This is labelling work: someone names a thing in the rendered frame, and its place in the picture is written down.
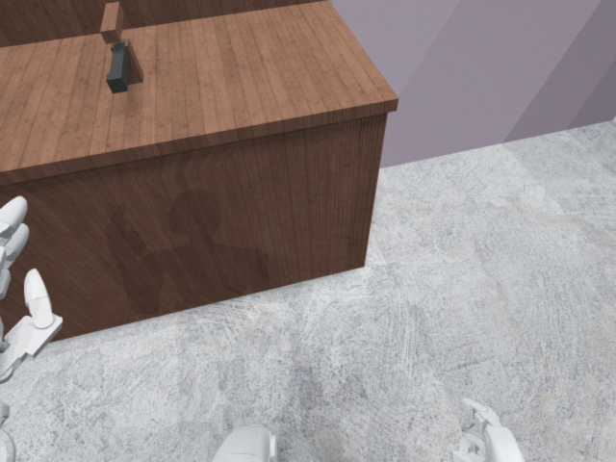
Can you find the robot right hand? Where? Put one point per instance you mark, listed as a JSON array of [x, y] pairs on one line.
[[499, 443]]

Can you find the robot left hand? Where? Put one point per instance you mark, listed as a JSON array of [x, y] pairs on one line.
[[31, 334]]

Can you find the tap lever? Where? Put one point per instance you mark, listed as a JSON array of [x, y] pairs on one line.
[[116, 79]]

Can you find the robot left thigh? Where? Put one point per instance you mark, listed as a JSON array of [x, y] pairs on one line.
[[252, 443]]

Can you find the counter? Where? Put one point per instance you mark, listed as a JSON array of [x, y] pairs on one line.
[[244, 156]]

